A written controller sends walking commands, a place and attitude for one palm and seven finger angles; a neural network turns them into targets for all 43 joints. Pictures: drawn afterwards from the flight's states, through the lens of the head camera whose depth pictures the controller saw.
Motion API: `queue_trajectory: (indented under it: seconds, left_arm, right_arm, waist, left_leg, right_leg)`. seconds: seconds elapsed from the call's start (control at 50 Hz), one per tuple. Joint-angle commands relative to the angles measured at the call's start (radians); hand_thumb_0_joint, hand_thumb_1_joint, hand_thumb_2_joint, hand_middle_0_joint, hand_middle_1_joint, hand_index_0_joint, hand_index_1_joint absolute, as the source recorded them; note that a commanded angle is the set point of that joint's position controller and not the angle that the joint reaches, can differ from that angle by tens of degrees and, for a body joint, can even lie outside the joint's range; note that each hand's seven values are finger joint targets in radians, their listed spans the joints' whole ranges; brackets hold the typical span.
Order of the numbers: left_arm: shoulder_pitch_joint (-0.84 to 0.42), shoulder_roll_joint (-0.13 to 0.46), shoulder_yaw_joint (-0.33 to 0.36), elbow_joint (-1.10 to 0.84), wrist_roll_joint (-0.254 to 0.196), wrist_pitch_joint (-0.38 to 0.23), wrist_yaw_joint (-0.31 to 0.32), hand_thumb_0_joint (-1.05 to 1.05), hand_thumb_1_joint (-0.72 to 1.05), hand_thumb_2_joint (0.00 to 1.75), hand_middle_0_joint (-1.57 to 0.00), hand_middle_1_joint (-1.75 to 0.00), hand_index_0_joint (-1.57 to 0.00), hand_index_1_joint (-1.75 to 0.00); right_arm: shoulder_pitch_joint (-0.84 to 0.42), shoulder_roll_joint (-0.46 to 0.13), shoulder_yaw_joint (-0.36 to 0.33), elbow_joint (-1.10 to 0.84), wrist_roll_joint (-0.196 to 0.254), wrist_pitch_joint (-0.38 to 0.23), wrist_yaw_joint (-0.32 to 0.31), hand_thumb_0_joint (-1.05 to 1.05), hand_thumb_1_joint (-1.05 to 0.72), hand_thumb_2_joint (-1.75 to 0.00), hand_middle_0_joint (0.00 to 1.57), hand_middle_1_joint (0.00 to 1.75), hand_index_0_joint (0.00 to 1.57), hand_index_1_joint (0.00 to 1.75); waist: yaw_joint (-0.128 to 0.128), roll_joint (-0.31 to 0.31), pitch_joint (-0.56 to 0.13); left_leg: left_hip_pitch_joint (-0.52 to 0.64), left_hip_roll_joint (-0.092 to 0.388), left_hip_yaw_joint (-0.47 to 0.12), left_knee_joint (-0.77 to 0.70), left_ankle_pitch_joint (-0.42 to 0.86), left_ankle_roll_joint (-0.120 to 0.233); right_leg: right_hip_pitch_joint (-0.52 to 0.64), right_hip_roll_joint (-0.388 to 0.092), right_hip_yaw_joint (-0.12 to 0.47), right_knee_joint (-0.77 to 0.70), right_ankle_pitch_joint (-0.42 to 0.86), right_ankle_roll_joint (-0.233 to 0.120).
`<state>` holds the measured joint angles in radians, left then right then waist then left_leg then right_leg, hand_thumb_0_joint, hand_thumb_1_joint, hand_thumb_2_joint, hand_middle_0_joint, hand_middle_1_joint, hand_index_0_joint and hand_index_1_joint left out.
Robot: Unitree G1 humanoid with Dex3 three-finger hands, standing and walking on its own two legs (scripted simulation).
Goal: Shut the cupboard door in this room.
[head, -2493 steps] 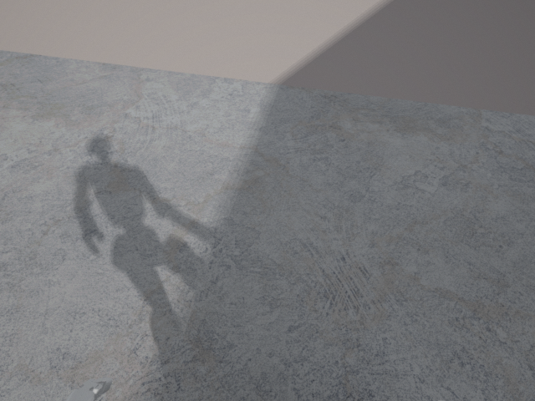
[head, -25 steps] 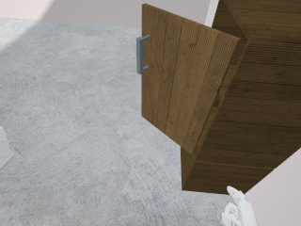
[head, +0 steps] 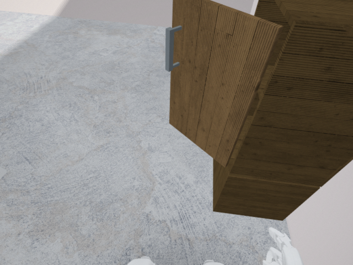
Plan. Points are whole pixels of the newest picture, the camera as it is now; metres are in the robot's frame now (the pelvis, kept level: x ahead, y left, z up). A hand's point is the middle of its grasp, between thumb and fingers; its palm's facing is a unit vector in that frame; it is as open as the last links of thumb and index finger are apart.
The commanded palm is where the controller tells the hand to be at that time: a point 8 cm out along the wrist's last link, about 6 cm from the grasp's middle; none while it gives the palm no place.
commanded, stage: step back with the hand held close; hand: left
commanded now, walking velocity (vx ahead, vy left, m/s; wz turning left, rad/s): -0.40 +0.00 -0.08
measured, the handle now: (173, 49) +0.77 +0.05 +0.11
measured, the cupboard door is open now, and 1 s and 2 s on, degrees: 51 51 51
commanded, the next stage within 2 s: stop stepping back and stand still in 0.62 s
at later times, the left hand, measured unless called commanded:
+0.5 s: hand out of the picture +0.13 +0.24 +0.20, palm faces +0.41 -0.83 -0.38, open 7.5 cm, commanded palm +0.07 +0.28 +0.21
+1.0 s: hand out of the picture +0.04 +0.30 +0.18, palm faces +0.47 -0.82 -0.31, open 7.4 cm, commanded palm -0.02 +0.32 +0.21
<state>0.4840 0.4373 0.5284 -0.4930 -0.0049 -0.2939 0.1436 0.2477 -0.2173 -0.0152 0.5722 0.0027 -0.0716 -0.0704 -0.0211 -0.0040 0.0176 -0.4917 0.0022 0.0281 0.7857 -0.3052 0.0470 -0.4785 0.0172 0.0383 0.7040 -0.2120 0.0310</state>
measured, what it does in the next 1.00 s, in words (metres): walks backwards: right foot, then left foot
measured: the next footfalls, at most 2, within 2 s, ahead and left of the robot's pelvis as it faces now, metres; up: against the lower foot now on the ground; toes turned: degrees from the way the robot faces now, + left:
right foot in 0.42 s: -0.19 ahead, -0.07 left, +0.00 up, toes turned -8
left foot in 0.92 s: -0.11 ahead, +0.12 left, +0.00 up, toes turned -1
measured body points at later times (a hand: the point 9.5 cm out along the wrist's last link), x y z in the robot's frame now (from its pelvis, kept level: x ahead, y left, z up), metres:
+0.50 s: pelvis -0.10 -0.01 +0.02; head -0.05 +0.01 +0.46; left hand +0.10 +0.28 +0.22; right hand +0.10 -0.22 -0.07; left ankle +0.08 +0.10 -0.71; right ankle -0.21 -0.13 -0.71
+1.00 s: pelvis -0.18 +0.03 +0.02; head -0.18 +0.06 +0.47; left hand +0.01 +0.34 +0.20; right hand -0.06 -0.24 -0.06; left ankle -0.15 +0.12 -0.71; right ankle -0.21 -0.13 -0.70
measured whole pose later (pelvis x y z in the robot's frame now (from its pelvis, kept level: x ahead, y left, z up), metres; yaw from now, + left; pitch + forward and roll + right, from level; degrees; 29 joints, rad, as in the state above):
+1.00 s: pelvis -0.18 +0.03 +0.02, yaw -3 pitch +0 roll -1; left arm 0.44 0.36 0.41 -0.45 -0.04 -0.19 0.19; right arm 0.27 -0.21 -0.01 0.70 0.01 -0.12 -0.11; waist 0.03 -0.07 -0.02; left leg -0.33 0.00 0.05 0.61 -0.30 0.04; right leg -0.26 -0.03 0.02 0.61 -0.35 0.02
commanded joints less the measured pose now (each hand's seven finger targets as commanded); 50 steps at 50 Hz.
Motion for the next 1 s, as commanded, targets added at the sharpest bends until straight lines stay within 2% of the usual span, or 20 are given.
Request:
queue_trajectory:
  seconds: [0.0, 0.1, 0.16, 0.2, 0.24, 0.34, 0.4, 0.44, 0.48, 0.52, 0.56, 0.62, 0.68, 0.72, 0.74, 0.78, 0.86, 0.9, 0.94, 0.98]
  left_arm:
    - [-0.032, 0.147, 0.041, -0.175, -0.024, -0.030, 0.018, 0.00, 0.90, 0.90, -0.20, -0.30, -0.20, -0.30]
    - [-0.011, 0.186, 0.070, -0.284, -0.023, -0.044, 0.043, 0.00, 0.90, 0.90, -0.20, -0.30, -0.20, -0.30]
    - [-0.015, 0.179, 0.124, -0.321, -0.011, -0.062, 0.044, 0.00, 0.90, 0.90, -0.20, -0.30, -0.20, -0.30]
    - [-0.049, 0.205, 0.146, -0.365, -0.029, -0.068, 0.038, 0.00, 0.90, 0.90, -0.20, -0.30, -0.20, -0.30]
    - [0.027, 0.155, 0.119, -0.255, -0.035, -0.065, 0.028, 0.00, 0.90, 0.90, -0.20, -0.30, -0.20, -0.30]
    - [-0.036, 0.083, -0.009, -0.220, -0.063, -0.057, 0.006, 0.00, 0.90, 0.90, -0.20, -0.30, -0.20, -0.30]
    - [-0.134, 0.125, -0.025, -0.221, -0.049, -0.063, 0.001, 0.00, 0.90, 0.90, -0.20, -0.30, -0.20, -0.30]
    - [-0.207, 0.197, 0.009, -0.251, -0.039, -0.067, 0.009, 0.00, 0.90, 0.90, -0.20, -0.30, -0.20, -0.30]
    - [-0.215, 0.215, 0.021, -0.276, -0.051, -0.061, -0.003, 0.00, 0.90, 0.90, -0.20, -0.30, -0.20, -0.30]
    - [-0.075, 0.274, 0.110, -0.249, -0.059, -0.048, -0.013, 0.00, 0.90, 0.90, -0.20, -0.30, -0.20, -0.30]
    - [-0.017, 0.234, 0.095, -0.244, -0.065, -0.033, -0.020, 0.00, 0.90, 0.90, -0.20, -0.30, -0.20, -0.30]
    - [0.072, 0.223, 0.118, -0.206, -0.079, -0.036, -0.037, 0.00, 0.90, 0.90, -0.20, -0.30, -0.20, -0.30]
    - [0.164, 0.224, 0.138, -0.170, -0.100, -0.031, -0.043, 0.00, 0.90, 0.90, -0.20, -0.30, -0.20, -0.30]
    - [0.203, 0.287, 0.155, -0.199, -0.095, -0.024, -0.026, 0.00, 0.90, 0.90, -0.20, -0.30, -0.20, -0.30]
    - [0.195, 0.254, 0.124, -0.204, -0.090, -0.005, -0.008, 0.00, 0.90, 0.90, -0.20, -0.30, -0.20, -0.30]
    - [0.135, 0.216, 0.102, -0.219, -0.065, 0.023, 0.007, 0.00, 0.90, 0.90, -0.20, -0.30, -0.20, -0.30]
    - [-0.112, 0.134, -0.026, -0.160, -0.036, 0.027, 0.046, 0.00, 0.90, 0.90, -0.20, -0.30, -0.20, -0.30]
    - [-0.169, 0.119, -0.065, -0.202, -0.022, 0.020, 0.061, 0.00, 0.90, 0.90, -0.20, -0.30, -0.20, -0.30]
    - [-0.158, 0.154, -0.043, -0.236, -0.016, 0.028, 0.063, 0.00, 0.90, 0.90, -0.20, -0.30, -0.20, -0.30]
    - [-0.163, 0.168, -0.030, -0.302, -0.035, 0.028, 0.046, 0.00, 0.90, 0.90, -0.20, -0.30, -0.20, -0.30]
  right_arm:
    - [-0.099, -0.123, -0.060, -0.140, 0.001, -0.040, 0.015, 0.00, -0.90, -0.90, 0.20, 0.30, 0.20, 0.30]
    - [-0.106, -0.122, -0.053, -0.147, 0.001, -0.034, 0.006, 0.00, -0.90, -0.90, 0.20, 0.30, 0.20, 0.30]
    - [-0.143, -0.136, -0.060, -0.159, -0.007, -0.063, -0.016, 0.00, -0.90, -0.90, 0.20, 0.30, 0.20, 0.30]
    - [-0.123, -0.120, -0.074, -0.131, -0.016, -0.087, -0.013, 0.00, -0.90, -0.90, 0.20, 0.30, 0.20, 0.30]
    - [-0.129, -0.129, -0.089, -0.115, -0.001, -0.102, -0.001, 0.00, -0.90, -0.90, 0.20, 0.30, 0.20, 0.30]
    - [-0.101, -0.100, -0.059, -0.040, -0.011, -0.136, 0.014, 0.00, -0.90, -0.90, 0.20, 0.30, 0.20, 0.30]
    - [-0.102, -0.097, -0.060, -0.017, -0.010, -0.135, 0.009, 0.00, -0.90, -0.90, 0.20, 0.30, 0.20, 0.30]
    - [-0.133, -0.072, -0.052, -0.035, -0.007, -0.123, -0.006, 0.00, -0.90, -0.90, 0.20, 0.30, 0.20, 0.30]
    - [-0.164, -0.083, -0.068, -0.078, 0.019, -0.110, -0.021, 0.00, -0.90, -0.90, 0.20, 0.30, 0.20, 0.30]
    - [-0.187, -0.079, -0.047, -0.105, 0.009, -0.088, -0.028, 0.00, -0.90, -0.90, 0.20, 0.30, 0.20, 0.30]
    - [-0.197, -0.087, -0.038, -0.119, -0.001, -0.062, -0.023, 0.00, -0.90, -0.90, 0.20, 0.30, 0.20, 0.30]
    - [-0.211, -0.107, -0.045, -0.146, -0.010, -0.055, -0.009, 0.00, -0.90, -0.90, 0.20, 0.30, 0.20, 0.30]
    - [-0.185, -0.116, -0.061, -0.164, 0.000, -0.042, 0.002, 0.00, -0.90, -0.90, 0.20, 0.30, 0.20, 0.30]
    - [-0.133, -0.088, -0.077, -0.147, 0.017, -0.041, 0.005, 0.00, -0.90, -0.90, 0.20, 0.30, 0.20, 0.30]
    - [-0.137, -0.088, -0.076, -0.129, 0.009, -0.039, 0.005, 0.00, -0.90, -0.90, 0.20, 0.30, 0.20, 0.30]
    - [-0.109, -0.071, -0.044, -0.113, 0.008, -0.040, 0.006, 0.00, -0.90, -0.90, 0.20, 0.30, 0.20, 0.30]
    - [-0.082, -0.110, -0.033, -0.061, -0.002, -0.095, -0.049, 0.00, -0.90, -0.90, 0.20, 0.30, 0.20, 0.30]
    - [-0.067, -0.150, -0.051, -0.064, 0.007, -0.131, -0.054, 0.00, -0.90, -0.90, 0.20, 0.30, 0.20, 0.30]
    - [-0.072, -0.151, -0.054, -0.088, 0.017, -0.139, -0.046, 0.00, -0.90, -0.90, 0.20, 0.30, 0.20, 0.30]
    - [-0.077, -0.110, -0.033, -0.061, -0.011, -0.142, -0.031, 0.00, -0.90, -0.90, 0.20, 0.30, 0.20, 0.30]
  waist:
    - [0.010, -0.129, -0.071]
    - [-0.003, -0.019, -0.142]
    - [0.015, 0.323, -0.178]
    - [0.012, 0.271, -0.213]
    - [0.017, 0.245, -0.188]
    - [0.021, 0.229, -0.149]
    - [0.039, 0.068, -0.188]
    - [0.034, -0.060, -0.257]
    - [0.010, -0.230, -0.256]
    - [0.017, -0.068, -0.229]
    - [0.024, 0.176, -0.253]
    - [0.036, 0.336, -0.150]
    - [0.039, 0.193, -0.096]
    - [0.036, -0.235, -0.129]
    - [0.042, -0.251, -0.051]
    - [0.014, -0.181, -0.054]
    - [-0.003, 0.024, -0.082]
    - [0.016, 0.194, -0.134]
    - [0.032, 0.158, -0.194]
    - [-0.008, 0.315, -0.159]
  left_leg:
    - [-0.051, 0.042, -0.099, -0.081, -0.241, -0.018]
    - [0.036, 0.085, -0.151, -0.272, -0.245, 0.021]
    - [-0.317, 0.337, -0.368, -0.589, -0.435, 0.129]
    - [-0.200, 0.373, -0.335, -0.577, -0.241, 0.127]
    - [-0.144, 0.358, -0.237, -0.549, -0.306, 0.082]
    - [0.240, 0.295, -0.187, -0.501, -0.032, 0.006]
    - [0.427, 0.222, -0.060, -0.278, 0.332, -0.036]
    - [0.440, 0.147, 0.038, -0.168, 0.355, -0.071]
    - [0.463, 0.091, 0.053, -0.163, 0.361, -0.053]
    - [0.440, 0.089, 0.039, -0.251, 0.497, -0.049]
    - [0.450, 0.165, -0.017, -0.341, 0.592, -0.022]
    - [0.123, 0.228, -0.119, -0.563, 0.039, 0.008]
    - [-0.030, 0.139, -0.048, -0.491, -0.261, -0.064]
    - [0.282, -0.038, 0.044, 0.145, -0.105, -0.139]
    - [0.152, -0.030, -0.039, 0.384, -0.122, -0.121]
    - [-0.040, 0.037, -0.069, 0.380, -0.098, -0.090]
    - [0.214, 0.024, 0.001, -0.289, 0.071, -0.055]
    - [0.340, 0.134, -0.106, -0.404, 0.273, -0.021]
    - [0.457, 0.223, -0.189, -0.366, 0.517, 0.006]
    - [0.411, 0.244, -0.318, -0.512, 0.478, -0.066]
  right_leg:
    - [0.042, -0.234, 0.342, -0.324, -0.198, -0.136]
    - [0.027, -0.128, 0.162, -0.233, -0.224, -0.072]
    - [0.377, 0.053, -0.009, 0.287, -0.067, 0.000]
    - [0.301, 0.059, 0.009, 0.402, -0.211, -0.005]
    - [0.278, 0.066, -0.022, 0.321, -0.267, -0.007]
    - [0.168, 0.018, -0.070, -0.258, -0.257, -0.019]
    - [0.130, -0.068, 0.023, -0.491, 0.015, -0.023]
    - [0.141, -0.165, 0.083, -0.394, 0.411, -0.044]
    - [0.132, -0.148, 0.039, -0.313, 0.689, 0.035]
    - [0.134, -0.125, 0.014, -0.258, 0.629, 0.028]
    - [0.137, -0.025, -0.030, -0.193, 0.297, 0.024]
    - [0.292, 0.057, -0.084, -0.177, -0.153, -0.001]
    - [0.292, 0.032, -0.082, -0.264, -0.330, -0.063]
    - [-0.219, -0.297, 0.282, -0.601, -0.631, -0.192]
    - [-0.250, -0.388, 0.357, -0.611, -0.554, -0.267]
    - [-0.035, -0.314, 0.206, -0.475, -0.197, -0.219]
    - [0.171, -0.134, 0.017, -0.249, 0.089, -0.096]
    - [0.182, -0.062, 0.020, -0.141, 0.053, -0.048]
    - [0.130, -0.021, -0.018, -0.108, -0.067, -0.028]
    - [0.092, 0.012, -0.047, 0.056, -0.239, -0.014]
